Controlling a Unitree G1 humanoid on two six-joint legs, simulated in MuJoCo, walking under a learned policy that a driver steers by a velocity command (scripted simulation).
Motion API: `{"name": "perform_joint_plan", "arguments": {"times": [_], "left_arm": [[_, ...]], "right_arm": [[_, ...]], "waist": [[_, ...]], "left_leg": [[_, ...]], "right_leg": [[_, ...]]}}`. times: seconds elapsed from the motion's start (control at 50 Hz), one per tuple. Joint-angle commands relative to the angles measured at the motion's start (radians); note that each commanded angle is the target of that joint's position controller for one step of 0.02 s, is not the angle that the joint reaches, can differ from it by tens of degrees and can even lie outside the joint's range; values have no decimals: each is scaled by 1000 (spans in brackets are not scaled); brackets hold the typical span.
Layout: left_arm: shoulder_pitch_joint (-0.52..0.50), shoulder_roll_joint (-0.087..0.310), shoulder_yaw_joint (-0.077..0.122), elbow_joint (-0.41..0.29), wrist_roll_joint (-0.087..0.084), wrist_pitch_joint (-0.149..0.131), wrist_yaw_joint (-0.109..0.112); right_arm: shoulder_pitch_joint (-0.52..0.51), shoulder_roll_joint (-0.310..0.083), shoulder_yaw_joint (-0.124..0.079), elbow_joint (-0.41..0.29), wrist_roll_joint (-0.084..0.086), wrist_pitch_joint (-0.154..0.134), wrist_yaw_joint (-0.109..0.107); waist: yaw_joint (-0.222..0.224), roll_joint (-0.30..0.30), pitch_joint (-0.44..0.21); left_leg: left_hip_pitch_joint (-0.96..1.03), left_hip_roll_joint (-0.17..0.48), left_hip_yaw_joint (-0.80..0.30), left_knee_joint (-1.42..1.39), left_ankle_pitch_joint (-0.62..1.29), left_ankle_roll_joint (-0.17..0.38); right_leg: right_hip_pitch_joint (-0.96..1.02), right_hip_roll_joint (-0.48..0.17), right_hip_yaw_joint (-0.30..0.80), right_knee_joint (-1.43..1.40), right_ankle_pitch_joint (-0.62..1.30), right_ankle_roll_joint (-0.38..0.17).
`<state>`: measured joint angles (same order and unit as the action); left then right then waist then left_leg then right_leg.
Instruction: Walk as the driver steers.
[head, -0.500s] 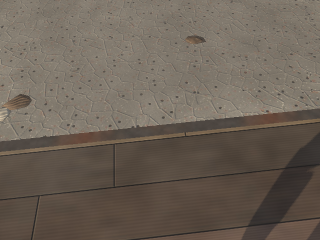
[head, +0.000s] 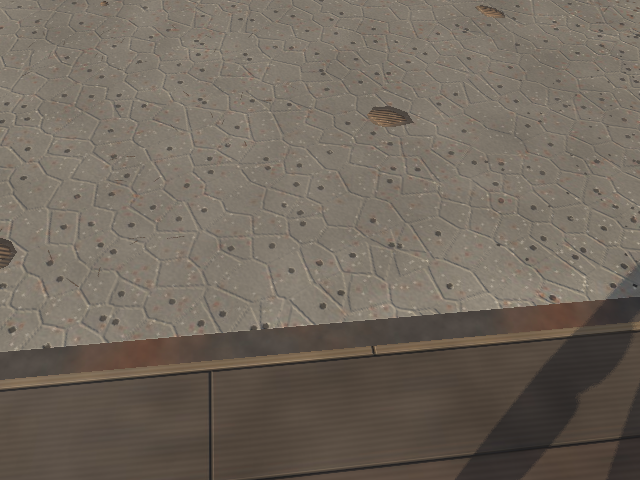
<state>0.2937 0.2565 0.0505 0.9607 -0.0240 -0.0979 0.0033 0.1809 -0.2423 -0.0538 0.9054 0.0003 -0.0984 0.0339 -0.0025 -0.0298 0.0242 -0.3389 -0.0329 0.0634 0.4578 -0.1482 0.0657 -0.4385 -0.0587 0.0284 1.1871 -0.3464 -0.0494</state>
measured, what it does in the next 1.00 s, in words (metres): walks ahead, turning left: right foot, then left foot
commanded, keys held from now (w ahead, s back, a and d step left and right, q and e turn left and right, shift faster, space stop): w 0.22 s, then q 0.78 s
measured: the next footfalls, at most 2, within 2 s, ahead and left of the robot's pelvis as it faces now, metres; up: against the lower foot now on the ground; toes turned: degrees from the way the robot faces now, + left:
right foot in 0.38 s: +0.40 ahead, -0.14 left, +0.00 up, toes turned +2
left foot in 0.84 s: +0.30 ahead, +0.10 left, +0.00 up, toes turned +21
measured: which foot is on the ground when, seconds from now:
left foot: down 0.00-0.40, up 0.42-0.82, down 0.84-1.00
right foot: up 0.00-0.36, down 0.38-0.84, up 0.86-1.00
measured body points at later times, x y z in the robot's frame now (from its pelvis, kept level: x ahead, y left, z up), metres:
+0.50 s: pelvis +0.24 -0.05 -0.01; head +0.29 -0.06 +0.44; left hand +0.41 +0.21 -0.11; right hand +0.28 -0.32 -0.16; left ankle +0.12 +0.08 -0.65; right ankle +0.36 -0.14 -0.74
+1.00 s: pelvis +0.28 +0.00 +0.01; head +0.30 +0.05 +0.45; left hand +0.32 +0.32 -0.12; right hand +0.49 -0.23 -0.08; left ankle +0.26 +0.08 -0.74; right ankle +0.34 -0.14 -0.65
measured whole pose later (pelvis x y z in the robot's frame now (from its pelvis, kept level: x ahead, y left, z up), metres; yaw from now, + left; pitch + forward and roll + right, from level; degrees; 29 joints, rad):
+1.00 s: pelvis +0.28 +0.00 +0.01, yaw +23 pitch +3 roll -3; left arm 0.04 0.31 0.09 0.87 0.01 0.01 0.05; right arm 0.23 -0.28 -0.09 0.76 0.00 0.01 -0.02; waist -0.01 -0.04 0.03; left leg -0.32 -0.01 -0.03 0.48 -0.21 0.06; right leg -0.59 -0.01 -0.01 1.09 -0.39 0.04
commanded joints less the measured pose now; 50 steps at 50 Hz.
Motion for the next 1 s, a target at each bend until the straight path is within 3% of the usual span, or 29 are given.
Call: {"name": "perform_joint_plan", "arguments": {"times": [0.02, 0.08, 0.12, 0.2, 0.28, 0.32, 0.36, 0.38, 0.4, 0.42, 0.44, 0.46, 0.48, 0.5, 0.54, 0.56, 0.62, 0.72, 0.76, 0.8, 0.82, 0.84, 0.86, 0.88, 0.9, 0.92, 0.94, 0.96, 1.0], "left_arm": [[49, 51, 23, -48, 7, 11, 11], [-29, 58, 30, -80, 16, 22, 16], [-105, 54, 31, -104, 21, 20, 14], [-241, 30, 20, -140, 15, 11, -1], [-353, 24, 11, -182, 19, -3, -21], [-336, 47, 17, -187, 22, -14, -30], [-213, 100, 37, -153, 32, -24, -24], [-103, 153, 55, -122, 42, -29, -15], [26, 235, 69, -111, 68, -29, -3], [33, 245, 63, -125, 58, -9, -3], [20, 176, 49, -155, 43, 10, -2], [-62, 138, 37, -171, 35, 21, 5], [-127, 112, 27, -172, 31, 29, 13], [-178, 92, 21, -173, 34, 34, 15], [-240, 100, 25, -170, 60, 37, 14], [-253, 106, 27, -167, 62, 36, 16], [-257, 132, 37, -155, 52, 37, 31], [-267, 173, 49, -143, 31, 68, 45], [-260, 186, 54, -135, 19, 81, 42], [-266, 184, 55, -128, 3, 94, 41], [-225, 155, 51, -108, 1, 102, 38], [-194, 105, 41, -106, 19, 109, 30], [-242, 83, 34, -163, 49, 105, 29], [-330, 110, 43, -186, 44, 98, 34], [-325, 129, 51, -185, 22, 99, 35], [-290, 136, 58, -161, 20, 100, 42], [-277, 153, 65, -146, 30, 101, 51], [-268, 152, 68, -143, 37, 100, 51], [-259, 133, 66, -146, 31, 94, 47]], "right_arm": [[18, -80, -12, -25, -8, -17, 3], [73, -125, -22, 3, -7, -20, -14], [110, -130, -22, 17, -4, -13, -27], [169, -140, -21, 38, 7, -5, -38], [234, -137, -19, 73, 10, 19, -44], [233, -147, -23, 78, 12, 34, -51], [174, -164, -31, 58, 19, 42, -57], [158, -151, -27, 39, 16, 40, -57], [164, -92, -8, -6, -5, 33, -55], [336, 7, 22, 16, 6, 27, -50], [324, -117, -10, 28, 27, 32, -49], [227, -151, -27, -3, 44, 45, -54], [182, -134, -30, -14, 39, 64, -64], [176, -124, -38, -15, 29, 91, -73], [207, -78, -39, -28, 22, 131, -81], [209, -67, -41, -39, 20, 138, -83], [153, -77, -47, -83, 12, 144, -78], [59, -101, -54, -139, 13, 150, -49], [44, -109, -60, -157, 13, 155, -39], [84, -107, -65, -151, 9, 155, -31], [116, -130, -76, -141, 1, 153, -35], [141, -220, -100, -148, -2, 149, -49], [124, -318, -110, -187, -10, 143, -61], [147, -294, -104, -188, -38, 117, -52], [97, -275, -98, -195, -34, 94, -50], [29, -253, -94, -210, -12, 84, -54], [-15, -213, -81, -223, 6, 85, -59], [-27, -194, -72, -229, 9, 88, -64], [-3, -183, -66, -232, 3, 90, -72]], "waist": [[23, 116, -56], [19, 88, -12], [1, 79, 0], [-42, 85, 25], [-73, 82, 59], [-51, 112, 27], [23, 132, -40], [67, 101, -119], [86, -38, -289], [38, -271, -477], [69, -162, -525], [54, -117, -378], [31, -73, -261], [2, -72, -186], [-40, -111, -114], [-47, -115, -100], [-40, -98, -116], [-20, -95, -126], [-19, -98, -117], [-48, -80, -116], [-53, -35, -110], [-33, 182, -76], [-8, 384, -41], [-65, 273, -107], [-30, 213, -97], [2, 163, -96], [12, 150, -101], [21, 152, -113], [21, 139, -139]], "left_leg": [[130, 251, -279, -302, 77, 164], [135, 249, -221, -338, 168, 179], [176, 244, -195, -342, 201, 167], [216, 217, -135, -350, 179, 134], [282, 223, -134, -251, 354, 122], [325, 237, -165, -161, 451, 101], [333, 210, -185, -28, 546, 60], [274, 145, -160, 118, 516, 22], [30, 54, -120, 422, 148, -28], [-241, -58, -110, 744, -594, -77], [-254, -5, -210, 849, -578, -80], [-328, 39, -165, 862, -502, -86], [-333, 77, -134, 831, -435, -100], [-287, 107, -127, 799, -386, -109], [-161, 108, -88, 751, -311, -113], [-148, 108, -77, 717, -290, -112], [-148, 129, -75, 580, -202, -101], [-67, 116, -28, 385, -157, -78], [-40, 105, -11, 301, -174, -57], [55, 71, 28, 133, -96, -19], [125, 54, 3, 42, -32, 15], [206, 205, -238, -103, 200, 84], [277, 400, -551, -126, 415, 256], [220, 409, -575, -154, 345, 315], [219, 355, -487, -157, 285, 262], [217, 307, -420, -142, 236, 195], [208, 286, -386, -134, 233, 158], [183, 268, -363, -129, 272, 151], [203, 249, -353, -123, 306, 156]], "right_leg": [[-139, -95, 36, -28, 94, -2], [-226, -105, 29, -150, 207, 25], [-279, -102, 25, -264, 309, 38], [-248, -64, -10, -495, 461, 39], [-200, -8, -33, -639, 436, 38], [-135, 16, -17, -685, 404, 22], [32, 51, -27, -758, 426, -8], [223, 23, -22, -775, 620, -34], [577, -189, 147, -658, 1047, -109], [851, -454, 411, -635, 1237, -273], [768, -406, 423, -696, 982, -260], [635, -359, 311, -743, 797, -218], [480, -310, 234, -798, 650, -191], [327, -281, 171, -852, 510, -177], [113, -240, 70, -944, 353, -176], [84, -239, 37, -965, 337, -185], [122, -263, -14, -978, 346, -197], [180, -290, -76, -967, 277, -170], [219, -303, -81, -935, 253, -148], [221, -278, -114, -851, 200, -93], [184, -236, -146, -760, 140, -38], [36, -126, -249, -503, -1, 56], [-256, 28, -224, -238, -317, 137], [-267, 44, -43, -76, -329, 119], [-286, 32, 0, -38, -231, 97], [-289, 16, 18, -46, -135, 86], [-279, 10, 25, -57, -83, 85], [-242, 19, 22, -42, -43, 88], [-216, 39, 25, -62, 10, 92]]}}
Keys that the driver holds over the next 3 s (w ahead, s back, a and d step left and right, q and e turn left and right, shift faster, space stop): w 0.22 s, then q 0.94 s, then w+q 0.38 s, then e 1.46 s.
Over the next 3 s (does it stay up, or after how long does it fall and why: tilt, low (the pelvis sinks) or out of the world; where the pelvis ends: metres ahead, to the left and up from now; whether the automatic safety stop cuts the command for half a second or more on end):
stays up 0.46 0.17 0.00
